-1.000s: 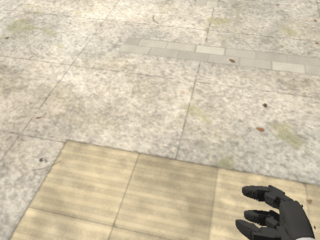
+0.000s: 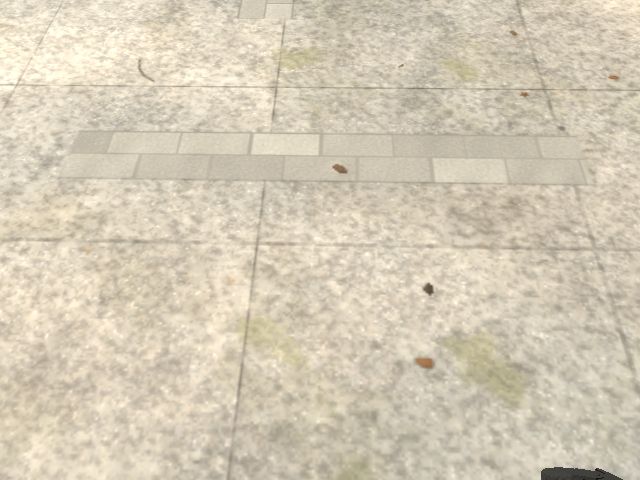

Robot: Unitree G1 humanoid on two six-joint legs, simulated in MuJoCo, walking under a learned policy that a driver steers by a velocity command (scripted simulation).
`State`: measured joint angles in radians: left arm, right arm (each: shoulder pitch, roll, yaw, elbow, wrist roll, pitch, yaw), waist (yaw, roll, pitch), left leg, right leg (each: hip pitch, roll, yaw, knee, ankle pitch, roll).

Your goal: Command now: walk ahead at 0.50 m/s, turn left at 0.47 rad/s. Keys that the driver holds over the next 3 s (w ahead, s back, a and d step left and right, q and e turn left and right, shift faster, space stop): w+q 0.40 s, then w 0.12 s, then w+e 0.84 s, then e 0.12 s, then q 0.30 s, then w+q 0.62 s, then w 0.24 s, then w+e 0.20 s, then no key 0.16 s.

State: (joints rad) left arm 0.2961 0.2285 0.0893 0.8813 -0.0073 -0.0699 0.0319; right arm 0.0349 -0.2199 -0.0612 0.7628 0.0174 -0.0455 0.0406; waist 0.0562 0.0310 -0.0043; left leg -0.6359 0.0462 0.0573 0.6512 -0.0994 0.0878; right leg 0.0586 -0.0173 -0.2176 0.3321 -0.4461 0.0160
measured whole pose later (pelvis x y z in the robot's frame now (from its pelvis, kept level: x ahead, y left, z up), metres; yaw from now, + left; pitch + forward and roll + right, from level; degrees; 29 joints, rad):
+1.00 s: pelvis +0.53 +0.11 +0.01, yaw +9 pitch +4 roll +0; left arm 0.37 0.27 0.08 0.76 -0.03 -0.05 0.01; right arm 0.10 -0.21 -0.05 0.62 -0.01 -0.10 0.00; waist 0.05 -0.03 -0.04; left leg -0.40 -0.01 0.00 0.56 -0.22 0.02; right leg -0.40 0.03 0.10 1.05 -0.46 -0.02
